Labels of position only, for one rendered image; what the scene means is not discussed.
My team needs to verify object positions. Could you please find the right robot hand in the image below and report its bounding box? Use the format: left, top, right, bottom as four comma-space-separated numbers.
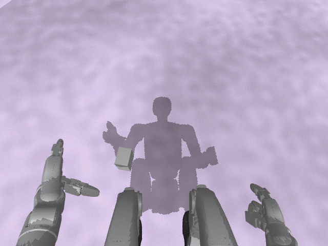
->
245, 183, 285, 232

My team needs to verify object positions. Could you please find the right robot arm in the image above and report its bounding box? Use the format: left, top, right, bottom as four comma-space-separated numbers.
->
265, 223, 298, 246

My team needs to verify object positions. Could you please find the carton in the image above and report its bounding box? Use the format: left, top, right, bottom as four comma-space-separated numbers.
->
114, 147, 134, 171

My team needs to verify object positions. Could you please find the left robot hand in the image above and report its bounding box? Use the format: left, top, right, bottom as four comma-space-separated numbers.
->
42, 139, 99, 197

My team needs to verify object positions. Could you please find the left robot arm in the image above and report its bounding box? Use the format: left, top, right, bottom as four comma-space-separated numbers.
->
16, 180, 66, 246

